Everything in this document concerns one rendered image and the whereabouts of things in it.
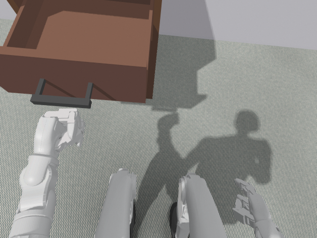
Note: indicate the drawer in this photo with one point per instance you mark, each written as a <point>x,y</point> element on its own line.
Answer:
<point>72,42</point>

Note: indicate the robot right forearm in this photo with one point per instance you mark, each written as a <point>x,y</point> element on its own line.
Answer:
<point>267,229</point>

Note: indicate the left robot thigh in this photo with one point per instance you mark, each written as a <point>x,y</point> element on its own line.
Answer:
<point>114,221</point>

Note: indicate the robot left forearm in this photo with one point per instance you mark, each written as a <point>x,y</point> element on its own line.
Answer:
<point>35,212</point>

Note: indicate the left robot hand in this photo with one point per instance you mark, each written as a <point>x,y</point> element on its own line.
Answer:
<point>52,125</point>

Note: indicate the handle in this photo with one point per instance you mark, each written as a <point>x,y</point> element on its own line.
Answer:
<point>39,99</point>

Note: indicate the right robot shin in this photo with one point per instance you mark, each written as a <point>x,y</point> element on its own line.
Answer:
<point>182,229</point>

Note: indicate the right robot hand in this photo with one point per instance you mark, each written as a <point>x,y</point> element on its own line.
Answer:
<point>255,208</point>

